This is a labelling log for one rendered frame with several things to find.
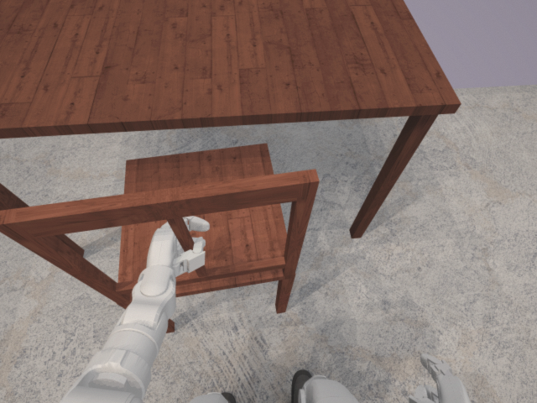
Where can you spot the robot left forearm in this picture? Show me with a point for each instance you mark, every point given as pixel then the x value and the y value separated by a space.
pixel 125 361

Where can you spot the robot right hand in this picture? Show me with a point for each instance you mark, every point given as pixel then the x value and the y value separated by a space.
pixel 450 389

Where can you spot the right robot foot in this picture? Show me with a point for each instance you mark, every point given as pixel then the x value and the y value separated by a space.
pixel 298 381

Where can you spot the robot left hand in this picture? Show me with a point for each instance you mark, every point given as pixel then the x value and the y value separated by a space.
pixel 165 249

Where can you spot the table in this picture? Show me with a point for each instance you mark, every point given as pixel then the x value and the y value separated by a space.
pixel 107 66

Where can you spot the robot right shin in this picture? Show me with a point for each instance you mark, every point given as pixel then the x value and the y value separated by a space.
pixel 314 377

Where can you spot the chair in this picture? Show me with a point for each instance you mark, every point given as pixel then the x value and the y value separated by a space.
pixel 234 189

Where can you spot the left robot upper arm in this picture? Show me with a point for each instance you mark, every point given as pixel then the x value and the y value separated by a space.
pixel 82 394

